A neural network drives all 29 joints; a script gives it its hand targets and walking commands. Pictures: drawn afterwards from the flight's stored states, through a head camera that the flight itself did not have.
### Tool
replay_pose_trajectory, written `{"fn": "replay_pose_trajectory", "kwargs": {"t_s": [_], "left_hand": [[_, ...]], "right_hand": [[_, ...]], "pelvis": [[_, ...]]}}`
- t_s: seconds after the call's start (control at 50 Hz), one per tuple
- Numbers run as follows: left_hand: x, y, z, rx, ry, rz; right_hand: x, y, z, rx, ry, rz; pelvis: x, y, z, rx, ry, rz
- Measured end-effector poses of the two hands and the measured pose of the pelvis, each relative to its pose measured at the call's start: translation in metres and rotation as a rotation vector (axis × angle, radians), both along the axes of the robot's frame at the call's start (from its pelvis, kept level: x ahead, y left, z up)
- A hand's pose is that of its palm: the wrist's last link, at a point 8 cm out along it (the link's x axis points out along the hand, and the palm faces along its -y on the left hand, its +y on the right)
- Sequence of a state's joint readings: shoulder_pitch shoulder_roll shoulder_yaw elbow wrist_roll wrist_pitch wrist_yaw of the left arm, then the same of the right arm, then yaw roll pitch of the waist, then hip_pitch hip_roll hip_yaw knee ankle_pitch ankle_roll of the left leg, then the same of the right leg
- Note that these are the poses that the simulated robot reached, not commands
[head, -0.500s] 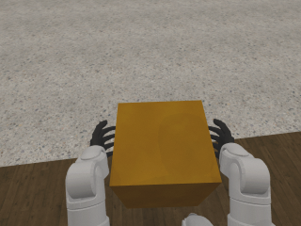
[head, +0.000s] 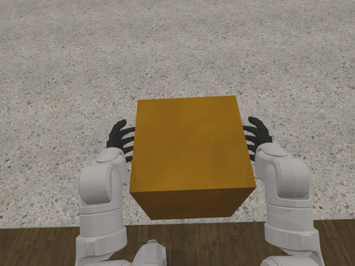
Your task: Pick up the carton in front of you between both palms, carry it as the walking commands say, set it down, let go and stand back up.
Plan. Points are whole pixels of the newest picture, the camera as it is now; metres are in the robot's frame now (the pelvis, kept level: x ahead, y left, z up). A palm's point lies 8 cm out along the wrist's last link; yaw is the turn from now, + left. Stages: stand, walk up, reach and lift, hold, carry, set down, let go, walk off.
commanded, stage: carry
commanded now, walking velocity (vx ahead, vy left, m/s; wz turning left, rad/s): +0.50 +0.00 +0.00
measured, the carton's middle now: (188, 164) +0.34 +0.01 +0.02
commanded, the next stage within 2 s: none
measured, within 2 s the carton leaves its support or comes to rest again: neither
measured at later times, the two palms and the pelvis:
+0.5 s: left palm (138, 58) +0.70 +0.17 +0.08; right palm (231, 57) +0.68 -0.13 +0.08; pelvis +0.32 +0.04 -0.01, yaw -1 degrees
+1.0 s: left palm (157, 44) +1.02 +0.15 -0.05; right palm (221, 40) +1.04 -0.15 -0.06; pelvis +0.67 -0.03 -0.11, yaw +1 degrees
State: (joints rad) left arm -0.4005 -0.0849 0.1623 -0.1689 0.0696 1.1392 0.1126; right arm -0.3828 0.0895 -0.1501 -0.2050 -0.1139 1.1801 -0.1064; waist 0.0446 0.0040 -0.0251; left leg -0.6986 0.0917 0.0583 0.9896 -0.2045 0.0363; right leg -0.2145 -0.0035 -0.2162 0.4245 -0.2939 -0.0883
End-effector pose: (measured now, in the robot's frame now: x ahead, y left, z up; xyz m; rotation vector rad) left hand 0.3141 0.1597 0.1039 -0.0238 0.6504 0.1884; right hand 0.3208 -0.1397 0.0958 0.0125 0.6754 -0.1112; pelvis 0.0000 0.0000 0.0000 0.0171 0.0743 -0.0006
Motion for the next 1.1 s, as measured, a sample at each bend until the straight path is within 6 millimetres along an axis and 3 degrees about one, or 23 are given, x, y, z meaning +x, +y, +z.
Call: {"fn": "replay_pose_trajectory", "kwargs": {"t_s": [0.12, 0.24, 0.36, 0.48, 0.58, 0.66, 0.76, 0.82, 0.94, 1.1], "left_hand": [[0.117, 0.000, 0.012, 0.026, -0.013, -0.066], [0.233, 0.008, -0.013, 0.008, 0.039, -0.124], [0.309, 0.007, -0.032, -0.013, 0.153, -0.134], [0.378, 0.009, -0.026, -0.061, 0.080, -0.087], [0.440, 0.006, -0.015, -0.064, -0.009, -0.062], [0.503, -0.007, -0.017, -0.048, -0.041, -0.070], [0.588, -0.021, -0.043, 0.022, -0.055, -0.059], [0.628, -0.018, -0.074, 0.065, 0.000, -0.035], [0.674, -0.011, -0.138, 0.026, 0.204, 0.027], [0.759, -0.020, -0.164, -0.024, 0.176, 0.045]], "right_hand": [[0.106, 0.000, 0.015, -0.035, -0.015, -0.016], [0.209, 0.008, 0.001, -0.080, 0.039, -0.049], [0.273, 0.008, -0.022, -0.045, 0.154, -0.094], [0.346, 0.009, -0.014, -0.003, 0.078, -0.127], [0.417, 0.005, -0.002, 0.011, -0.009, -0.113], [0.480, -0.008, -0.006, -0.014, -0.040, -0.091], [0.576, -0.021, -0.042, -0.022, -0.056, -0.031], [0.628, -0.019, -0.078, -0.021, -0.004, 0.022], [0.690, -0.011, -0.138, -0.025, 0.199, 0.072], [0.767, -0.020, -0.164, 0.030, 0.177, 0.018]], "pelvis": [[0.085, 0.013, -0.010, -0.015, 0.004, -0.020], [0.174, 0.032, -0.032, -0.015, -0.009, -0.035], [0.237, 0.045, -0.013, -0.037, 0.019, -0.031], [0.308, 0.044, -0.005, -0.046, 0.043, -0.018], [0.380, 0.034, -0.014, -0.027, 0.038, 0.000], [0.448, 0.022, -0.036, 0.004, 0.018, 0.016], [0.546, 0.003, -0.095, 0.045, -0.039, 0.023], [0.586, -0.007, -0.121, 0.019, -0.032, 0.013], [0.643, -0.026, -0.115, 0.015, -0.001, 0.015], [0.733, -0.032, -0.107, 0.021, 0.034, 0.002]]}}
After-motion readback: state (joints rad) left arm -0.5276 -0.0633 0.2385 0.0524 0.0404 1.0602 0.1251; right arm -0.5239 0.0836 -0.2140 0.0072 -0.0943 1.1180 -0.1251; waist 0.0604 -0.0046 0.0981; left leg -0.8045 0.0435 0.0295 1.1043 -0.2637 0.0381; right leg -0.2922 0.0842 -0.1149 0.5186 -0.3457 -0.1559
